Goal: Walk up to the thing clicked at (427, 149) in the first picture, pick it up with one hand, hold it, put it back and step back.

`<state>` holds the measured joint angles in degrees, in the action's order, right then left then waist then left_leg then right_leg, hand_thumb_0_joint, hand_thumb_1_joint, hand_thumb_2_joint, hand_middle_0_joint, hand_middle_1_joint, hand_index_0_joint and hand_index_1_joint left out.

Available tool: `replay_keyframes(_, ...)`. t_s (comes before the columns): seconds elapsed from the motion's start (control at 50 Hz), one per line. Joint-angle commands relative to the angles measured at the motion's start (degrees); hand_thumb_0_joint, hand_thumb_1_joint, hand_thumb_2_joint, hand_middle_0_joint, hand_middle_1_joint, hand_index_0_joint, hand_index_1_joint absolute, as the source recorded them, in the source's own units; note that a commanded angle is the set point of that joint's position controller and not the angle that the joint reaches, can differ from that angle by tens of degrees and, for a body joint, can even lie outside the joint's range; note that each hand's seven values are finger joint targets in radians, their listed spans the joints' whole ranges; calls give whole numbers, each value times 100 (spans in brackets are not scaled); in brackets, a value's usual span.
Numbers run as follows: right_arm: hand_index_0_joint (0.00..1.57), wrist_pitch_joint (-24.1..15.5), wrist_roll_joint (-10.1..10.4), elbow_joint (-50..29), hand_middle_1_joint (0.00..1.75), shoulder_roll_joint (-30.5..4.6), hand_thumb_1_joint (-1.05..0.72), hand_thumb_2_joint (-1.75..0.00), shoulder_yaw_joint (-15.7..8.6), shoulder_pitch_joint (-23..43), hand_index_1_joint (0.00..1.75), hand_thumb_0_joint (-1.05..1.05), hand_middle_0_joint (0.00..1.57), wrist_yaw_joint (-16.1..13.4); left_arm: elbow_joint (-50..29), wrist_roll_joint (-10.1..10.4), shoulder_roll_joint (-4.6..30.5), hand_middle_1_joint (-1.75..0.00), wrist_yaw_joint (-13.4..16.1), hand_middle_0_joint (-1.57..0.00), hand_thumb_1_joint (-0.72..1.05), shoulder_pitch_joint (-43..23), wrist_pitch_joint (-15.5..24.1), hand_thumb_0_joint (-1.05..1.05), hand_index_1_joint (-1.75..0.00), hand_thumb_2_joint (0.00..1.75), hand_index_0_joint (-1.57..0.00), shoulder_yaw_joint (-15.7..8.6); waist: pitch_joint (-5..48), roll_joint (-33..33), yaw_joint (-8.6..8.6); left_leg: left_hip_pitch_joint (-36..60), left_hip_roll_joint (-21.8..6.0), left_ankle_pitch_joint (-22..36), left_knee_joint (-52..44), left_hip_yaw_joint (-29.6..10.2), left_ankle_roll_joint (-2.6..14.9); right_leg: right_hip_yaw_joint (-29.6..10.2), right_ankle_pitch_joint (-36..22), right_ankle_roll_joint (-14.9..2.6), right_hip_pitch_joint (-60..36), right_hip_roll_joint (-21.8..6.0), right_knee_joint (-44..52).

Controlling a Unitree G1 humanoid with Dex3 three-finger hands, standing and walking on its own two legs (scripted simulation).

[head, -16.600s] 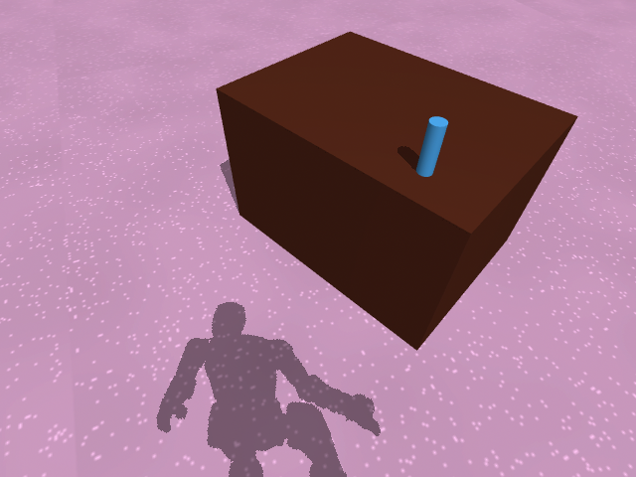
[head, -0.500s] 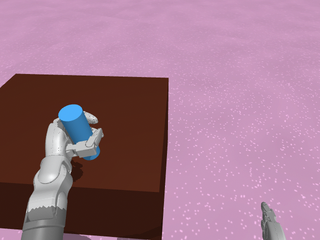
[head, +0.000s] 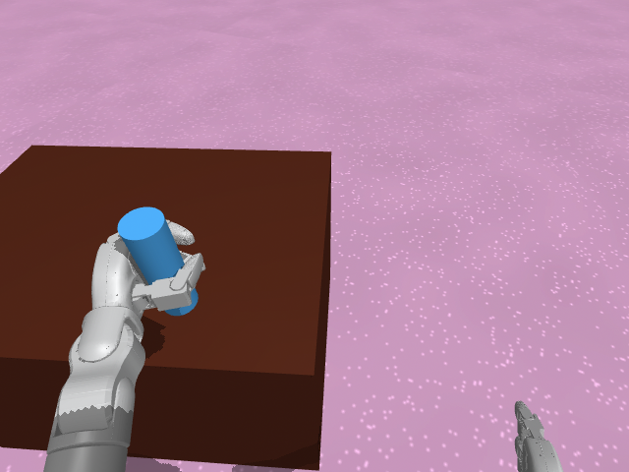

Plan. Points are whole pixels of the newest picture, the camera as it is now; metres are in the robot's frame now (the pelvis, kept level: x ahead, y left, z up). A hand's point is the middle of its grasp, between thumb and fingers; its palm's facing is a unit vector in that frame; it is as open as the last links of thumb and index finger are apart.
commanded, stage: hold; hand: left
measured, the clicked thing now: (163, 266) +0.33 +0.19 +0.14
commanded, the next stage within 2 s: crouch in 1.00 s
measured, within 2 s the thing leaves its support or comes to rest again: neither
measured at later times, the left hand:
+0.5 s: hand (178, 270) +0.33 +0.17 +0.13, palm faces +0.13 -0.99 -0.01, open 5.8 cm
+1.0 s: hand (177, 268) +0.33 +0.17 +0.13, palm faces +0.14 -0.99 -0.01, open 5.8 cm
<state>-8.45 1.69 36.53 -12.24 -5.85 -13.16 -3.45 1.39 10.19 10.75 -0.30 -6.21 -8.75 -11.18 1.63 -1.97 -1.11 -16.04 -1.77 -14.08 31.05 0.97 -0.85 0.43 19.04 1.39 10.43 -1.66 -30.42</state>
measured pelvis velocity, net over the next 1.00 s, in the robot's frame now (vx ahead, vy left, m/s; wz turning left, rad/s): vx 0.00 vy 0.00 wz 0.00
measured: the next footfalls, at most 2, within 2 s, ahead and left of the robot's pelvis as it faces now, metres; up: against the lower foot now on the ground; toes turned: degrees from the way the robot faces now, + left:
none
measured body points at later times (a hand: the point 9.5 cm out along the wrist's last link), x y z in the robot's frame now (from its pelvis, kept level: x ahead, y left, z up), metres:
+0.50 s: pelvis +0.00 +0.00 +0.00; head -0.01 -0.01 +0.45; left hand +0.31 +0.22 +0.14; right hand +0.16 -0.26 -0.08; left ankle +0.03 +0.13 -0.73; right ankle -0.03 -0.13 -0.73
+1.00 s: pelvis +0.00 +0.00 +0.00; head -0.01 -0.01 +0.45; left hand +0.31 +0.22 +0.14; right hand +0.16 -0.26 -0.08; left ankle +0.03 +0.13 -0.73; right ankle -0.03 -0.13 -0.73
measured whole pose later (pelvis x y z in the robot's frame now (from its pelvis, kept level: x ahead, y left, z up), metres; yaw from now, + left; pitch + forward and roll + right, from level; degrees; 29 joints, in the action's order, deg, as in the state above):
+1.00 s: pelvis +0.00 +0.00 +0.00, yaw +0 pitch -1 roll +0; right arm -7.4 1.6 37.7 -11.8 -5.2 -12.1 -3.6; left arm 2.0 10.4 10.4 -0.4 -5.6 -7.3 -10.9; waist 1.5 -2.0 -1.0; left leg -14.8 -1.7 -13.6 29.6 0.8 -1.0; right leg 0.6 18.6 1.3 9.2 -1.7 -29.0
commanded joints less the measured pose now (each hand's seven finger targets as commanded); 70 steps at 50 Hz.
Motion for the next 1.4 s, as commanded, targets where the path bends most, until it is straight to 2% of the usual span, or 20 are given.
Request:
replay_keyframes(0.0,5,-336,0,-655,5,-635,54,-5,-192,723,5,0,5,-83,-1490,131,706,-146,-14,-136,54,-2019,509,0,-146,133,-138,-197,1058,15,41,1044,76,1023,-367,27,127,219,-1356,-80,426,198,528)
replay_keyframes(0.2,5,-310,-18,-957,5,-787,54,-5,-287,782,5,0,5,-108,-1709,120,1110,-148,-7,-138,58,-2198,612,0,-148,136,-140,-555,1343,175,33,1134,130,1249,-304,93,179,160,-1680,-13,211,132,562)
replay_keyframes(0.22,5,-278,-7,-645,5,-396,55,-5,-18,602,5,0,5,-64,-1421,99,709,-148,-43,-137,61,-1970,577,0,-148,137,-139,-204,1087,137,31,1028,136,1275,-308,95,175,170,-1718,-20,325,134,532)
replay_keyframes(0.26,5,-306,-11,-790,5,-764,54,-6,-284,706,5,0,5,-81,-1441,166,794,-148,-60,-137,59,-2056,613,0,-148,137,-139,-340,1166,138,-11,1095,111,1212,-327,85,162,176,-1635,-28,318,156,539)
replay_keyframes(0.36,5,-273,-9,-573,5,-618,54,-5,-152,690,5,0,5,-67,-1277,90,658,-147,-70,-137,57,-2022,614,0,-147,135,-138,-108,1008,49,-13,1059,90,1023,-424,45,141,217,-1400,-76,422,191,583)
replay_keyframes(0.4,5,-304,-25,-786,5,-856,54,-6,-302,741,5,0,5,-88,-1453,99,1068,-146,-13,-136,56,-2218,657,0,-146,134,-137,-501,1256,58,22,1145,84,1130,-384,39,133,214,-1493,-75,258,188,550)
replay_keyframes(0.44,5,-274,-9,-732,5,-535,55,-5,-82,755,5,0,5,-57,-1454,85,733,-146,-49,-136,59,-2247,661,0,-146,135,-137,-144,1050,22,17,1054,107,1062,-409,64,136,196,-1435,-70,365,180,598)
replay_keyframes(0.46,5,-283,-7,-810,5,-661,54,-6,-190,824,5,0,5,-88,-1539,138,921,-146,-29,-135,58,-2249,690,0,-146,136,-137,-407,1211,122,53,1104,110,1117,-380,63,154,187,-1489,-48,272,172,605)
replay_keyframes(0.54,5,-277,-14,-631,5,-617,55,-5,-163,691,5,0,5,-89,-1224,122,648,-146,-55,-135,57,-2020,625,0,-146,136,-137,-166,1092,108,6,1144,99,1251,-383,66,143,206,-1622,-58,363,180,560)
replay_keyframes(0.68,5,-261,-12,-976,5,-839,54,-5,-286,889,5,0,5,-76,-1449,107,1063,-146,-23,-137,59,-2095,682,0,-146,135,-139,-517,1181,152,76,1080,106,1111,-436,79,145,190,-1479,-58,198,178,630)
replay_keyframes(0.7,5,-228,-3,-645,5,-496,54,-5,-82,711,5,0,5,-33,-1333,84,707,-147,-47,-136,60,-2016,671,0,-146,135,-138,-173,981,55,89,1012,99,1076,-460,68,127,214,-1419,-87,314,192,608)
replay_keyframes(0.76,5,-275,-20,-1048,5,-844,54,-5,-291,786,5,0,5,-72,-1564,116,985,-146,-21,-135,62,-2105,705,0,-146,135,-137,-455,1363,121,44,1181,80,1177,-426,60,129,217,-1532,-72,151,199,600)
replay_keyframes(0.8,5,-212,3,-614,5,-368,54,-5,8,573,5,0,5,-12,-1419,118,635,-147,-62,-136,59,-1909,691,0,-147,135,-138,-145,1076,3,79,1063,108,1232,-413,78,137,201,-1598,-68,236,184,598)
replay_keyframes(0.94,5,-257,-10,-883,5,-805,54,-6,-274,854,5,0,5,-116,-1811,131,997,-148,19,-138,58,-2224,703,0,-148,136,-140,-414,1432,108,-9,1316,97,1434,-385,65,149,200,-1824,-37,132,180,585)
replay_keyframes(0.98,5,-229,-6,-509,5,-509,54,-5,-75,720,5,0,5,-79,-1213,117,566,-149,-18,-138,59,-1973,597,0,-149,137,-139,-71,890,86,-5,1057,103,1234,-426,59,146,214,-1646,-57,316,184,607)
replay_keyframes(1.02,5,-252,-7,-763,5,-718,54,-6,-200,894,5,0,5,-105,-1562,134,969,-147,-4,-137,60,-2358,649,0,-147,136,-138,-391,1161,129,20,1151,125,1168,-425,82,161,188,-1587,-41,241,166,662)
replay_keyframes(1.24,5,-191,8,-762,5,-593,57,-4,-79,684,5,0,5,-21,-777,87,793,-151,-140,-142,64,-2200,635,0,-151,139,-144,-237,1037,263,-59,1119,123,1179,-462,73,173,185,-1615,-48,328,161,679)
replay_keyframes(1.3,5,-228,-3,-898,5,-866,57,-4,-248,848,5,0,5,-34,-697,102,1158,-151,-127,-142,63,-2647,835,0,-150,137,-144,-532,1226,209,-87,1155,101,1285,-413,68,161,163,-1733,-51,341,165,577)
replay_keyframes(1.34,5,-188,11,-770,5,-463,58,-4,39,837,5,0,5,-5,-146,73,742,-151,-150,-142,68,-2698,990,0,-150,139,-144,-205,1007,230,-81,1030,93,1168,-416,45,149,179,-1587,-69,513,176,562)
replay_keyframes(1.38,5,-165,-10,-781,5,-814,58,-4,-221,792,5,0,5,-54,211,76,1142,-150,-119,-140,66,-2948,1230,0,-149,138,-142,-526,1158,345,-129,983,90,1177,-322,49,173,153,-1626,-53,550,167,485)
